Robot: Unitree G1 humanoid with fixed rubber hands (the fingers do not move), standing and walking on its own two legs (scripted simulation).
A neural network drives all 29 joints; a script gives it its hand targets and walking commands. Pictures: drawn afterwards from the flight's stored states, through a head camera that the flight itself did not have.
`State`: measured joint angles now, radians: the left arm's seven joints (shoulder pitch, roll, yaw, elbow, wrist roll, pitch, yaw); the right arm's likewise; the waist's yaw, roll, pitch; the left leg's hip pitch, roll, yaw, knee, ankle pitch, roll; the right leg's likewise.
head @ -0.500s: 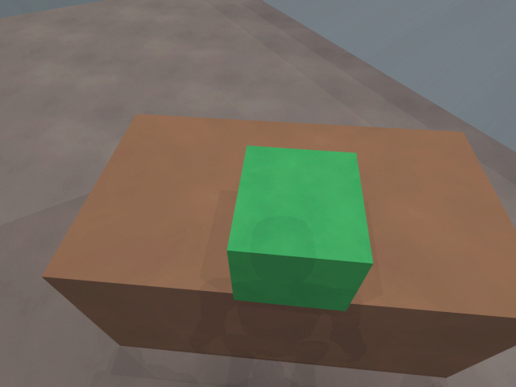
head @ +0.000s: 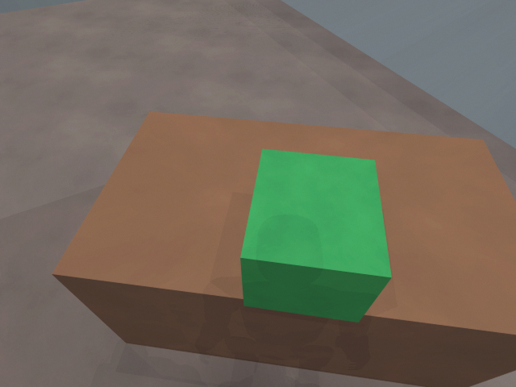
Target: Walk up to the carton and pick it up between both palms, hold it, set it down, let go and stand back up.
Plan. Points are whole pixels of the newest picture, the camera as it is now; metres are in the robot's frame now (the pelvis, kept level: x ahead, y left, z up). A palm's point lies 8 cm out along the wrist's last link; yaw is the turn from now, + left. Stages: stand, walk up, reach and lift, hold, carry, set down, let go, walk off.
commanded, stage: stand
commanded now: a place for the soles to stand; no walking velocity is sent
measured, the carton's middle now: (309, 233) +0.45 -0.08 -0.10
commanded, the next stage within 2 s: reach and lift in 0.38 s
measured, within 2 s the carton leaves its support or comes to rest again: neither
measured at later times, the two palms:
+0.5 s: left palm out of the picture +0.08 +0.28 -0.16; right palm out of the picture +0.10 -0.26 -0.14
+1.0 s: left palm (140, 385) +0.16 +0.21 -0.11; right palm out of the picture +0.11 -0.27 -0.10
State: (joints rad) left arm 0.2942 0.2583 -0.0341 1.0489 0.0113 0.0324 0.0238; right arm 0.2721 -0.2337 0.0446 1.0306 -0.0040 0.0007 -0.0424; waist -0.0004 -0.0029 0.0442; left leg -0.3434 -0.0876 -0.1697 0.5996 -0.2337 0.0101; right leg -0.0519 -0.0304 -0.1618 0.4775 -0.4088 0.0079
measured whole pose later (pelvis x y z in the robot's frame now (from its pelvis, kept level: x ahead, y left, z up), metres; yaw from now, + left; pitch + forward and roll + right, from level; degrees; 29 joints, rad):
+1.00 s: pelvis -0.06 -0.03 -0.01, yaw -10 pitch +3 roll +0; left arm 0.02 0.29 0.17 0.52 0.00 0.42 -0.04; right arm -0.02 -0.19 0.06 0.68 0.05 0.03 -0.02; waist 0.03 -0.06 0.10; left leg -0.51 0.07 0.01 0.65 -0.20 -0.06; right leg -0.38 0.04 -0.05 0.73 -0.41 -0.06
